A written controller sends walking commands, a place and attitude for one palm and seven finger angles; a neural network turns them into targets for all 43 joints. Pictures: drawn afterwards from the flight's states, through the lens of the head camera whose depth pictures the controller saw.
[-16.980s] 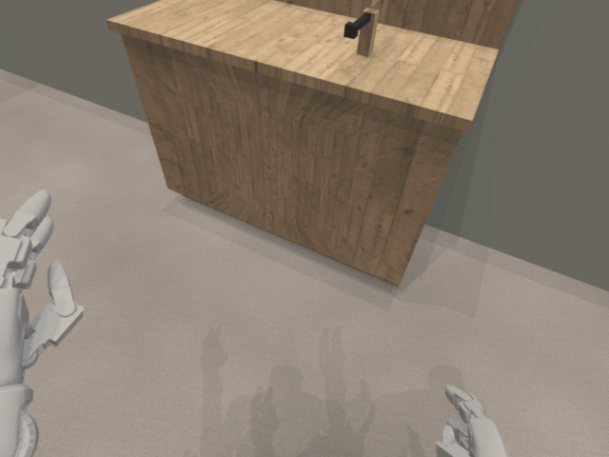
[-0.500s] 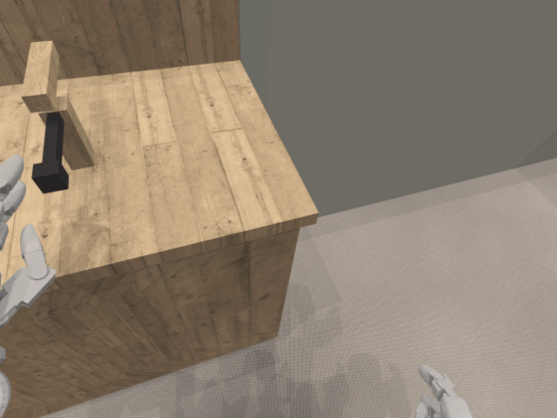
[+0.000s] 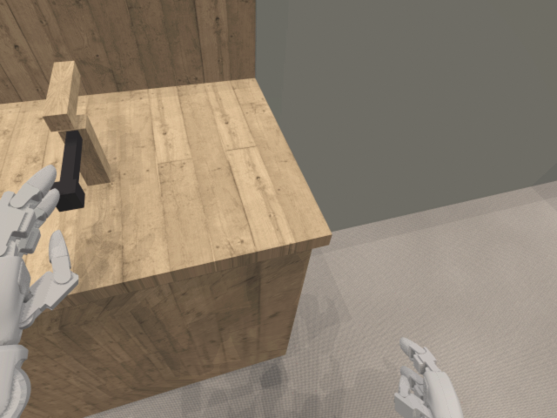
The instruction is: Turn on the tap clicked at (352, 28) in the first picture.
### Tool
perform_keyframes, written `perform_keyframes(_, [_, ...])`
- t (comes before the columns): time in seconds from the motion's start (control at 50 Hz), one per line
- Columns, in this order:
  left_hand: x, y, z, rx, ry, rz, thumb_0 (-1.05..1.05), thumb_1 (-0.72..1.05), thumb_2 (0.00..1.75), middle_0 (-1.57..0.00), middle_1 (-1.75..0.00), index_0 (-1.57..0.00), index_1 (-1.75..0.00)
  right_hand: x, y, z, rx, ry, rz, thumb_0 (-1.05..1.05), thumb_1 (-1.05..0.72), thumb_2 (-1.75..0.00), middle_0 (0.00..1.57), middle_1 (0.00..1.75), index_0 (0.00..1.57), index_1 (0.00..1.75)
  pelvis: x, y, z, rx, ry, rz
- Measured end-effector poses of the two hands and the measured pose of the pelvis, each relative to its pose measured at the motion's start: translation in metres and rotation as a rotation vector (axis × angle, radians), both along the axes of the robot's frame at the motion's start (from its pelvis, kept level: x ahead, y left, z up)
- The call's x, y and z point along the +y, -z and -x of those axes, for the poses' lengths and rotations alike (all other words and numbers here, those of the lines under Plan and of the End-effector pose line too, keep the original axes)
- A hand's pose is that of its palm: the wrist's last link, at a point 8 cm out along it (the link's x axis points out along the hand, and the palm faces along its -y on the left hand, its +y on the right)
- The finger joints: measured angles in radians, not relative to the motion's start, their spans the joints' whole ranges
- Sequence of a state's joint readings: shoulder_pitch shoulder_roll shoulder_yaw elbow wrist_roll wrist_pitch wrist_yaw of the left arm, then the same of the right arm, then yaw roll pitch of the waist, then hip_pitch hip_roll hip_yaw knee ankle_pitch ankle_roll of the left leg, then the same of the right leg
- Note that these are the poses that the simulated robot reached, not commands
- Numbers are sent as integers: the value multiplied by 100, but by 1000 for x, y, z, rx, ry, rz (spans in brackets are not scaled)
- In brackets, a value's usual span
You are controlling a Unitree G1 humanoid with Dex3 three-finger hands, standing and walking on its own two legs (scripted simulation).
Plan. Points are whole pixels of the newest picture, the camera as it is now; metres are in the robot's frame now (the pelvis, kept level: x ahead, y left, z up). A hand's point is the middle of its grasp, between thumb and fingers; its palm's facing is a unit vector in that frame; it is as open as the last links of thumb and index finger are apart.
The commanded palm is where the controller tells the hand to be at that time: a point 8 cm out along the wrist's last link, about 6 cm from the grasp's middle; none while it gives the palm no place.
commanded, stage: come to a stop and stand still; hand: left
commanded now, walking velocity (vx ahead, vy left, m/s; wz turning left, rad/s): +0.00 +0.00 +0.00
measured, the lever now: (67, 195) +0.32 +0.30 +0.15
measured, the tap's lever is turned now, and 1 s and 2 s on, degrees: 0 0 0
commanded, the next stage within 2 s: look again from close up in 0.36 s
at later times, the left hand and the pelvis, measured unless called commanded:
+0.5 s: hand (50, 267) +0.22 +0.26 +0.16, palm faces +0.39 -0.85 -0.35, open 7.4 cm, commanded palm +0.16 +0.30 +0.18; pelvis +0.00 +0.01 +0.00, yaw +1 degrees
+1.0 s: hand (24, 237) +0.23 +0.28 +0.19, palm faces +0.44 -0.84 -0.30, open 7.4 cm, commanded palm +0.15 +0.29 +0.18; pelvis -0.01 +0.00 +0.00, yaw +1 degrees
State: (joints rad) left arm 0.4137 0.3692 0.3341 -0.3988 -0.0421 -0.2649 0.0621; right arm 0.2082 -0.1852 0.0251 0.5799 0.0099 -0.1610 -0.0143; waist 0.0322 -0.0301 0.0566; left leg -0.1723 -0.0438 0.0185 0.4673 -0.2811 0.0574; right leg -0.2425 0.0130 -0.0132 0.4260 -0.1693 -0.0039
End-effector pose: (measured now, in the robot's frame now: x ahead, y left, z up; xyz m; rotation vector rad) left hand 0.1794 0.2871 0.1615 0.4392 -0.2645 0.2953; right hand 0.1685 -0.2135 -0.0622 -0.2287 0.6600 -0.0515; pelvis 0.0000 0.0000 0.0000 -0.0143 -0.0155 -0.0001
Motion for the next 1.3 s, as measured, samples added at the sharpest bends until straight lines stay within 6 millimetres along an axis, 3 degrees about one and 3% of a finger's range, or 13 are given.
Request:
perform_keyframes(0.16, [14, -11, -5, -96, -56, 29, 2, 89, 90, -26, -33, -21, -30, 4, -6, -17, 1, -31, 39, 1, -90, -90, 21, 30, 20, 30, 5, 0, -6, -12, -13, 7])
perform_keyframes(0.3, [12, -13, -11, -98, -29, 28, 2, 90, 90, -22, -31, -20, -30, 12, -11, -23, -26, -15, 22, 1, -90, -90, 21, 30, 20, 30, 10, 0, -8, -10, -8, 11])
perform_keyframes(0.82, [14, -10, 13, -63, -63, 18, 2, 89, 90, -21, -30, -20, -30, 9, 1, 12, 39, 14, 17, 1, -90, -90, 21, 30, 20, 30, 11, 0, 7, -32, -15, 7])
perform_keyframes(0.88, [26, -33, 1, -110, -59, -113, 2, 89, 90, -21, -30, -21, -30, 13, 6, 12, 52, -72, 50, 1, -90, -90, 20, 29, 20, 30, 5, 3, 11, -30, -52, -5])
perform_keyframes(0.96, [42, -47, -11, -90, -118, 44, 2, 89, 90, -21, -30, -21, -30, 9, 19, 7, 75, -113, 3, 1, -90, -90, 21, 30, 20, 30, 1, 4, 12, -26, -33, -19])
perform_keyframes(1.04, [13, -28, -5, 28, -88, 68, 2, 90, 90, -20, -30, -20, -30, -2, 18, 0, 33, -94, -37, 1, -90, -90, 21, 30, 21, 30, -7, 6, 14, -17, -22, -24])
perform_keyframes(1.12, [-16, -8, 15, 51, -63, 81, 2, 90, 90, -20, -30, -20, -30, -18, 15, -8, -4, -77, -19, 1, -90, -90, 21, 30, 21, 30, -21, 10, 16, -9, -24, -32])
perform_keyframes(1.22, [-13, -14, 36, -45, -207, 73, 2, 89, 90, -21, -30, -21, -30, -38, 19, -16, -1, -86, 19, 1, -90, -90, 21, 30, 20, 30, -42, 15, 18, -12, -52, -26])
perform_keyframes(1.3, [-8, -20, 40, -47, -289, 79, 2, 89, 90, -21, -30, -21, -30, -50, 27, -21, 12, -85, 30, 1, -90, -90, 21, 30, 20, 30, -54, 16, 16, -17, -76, -16])
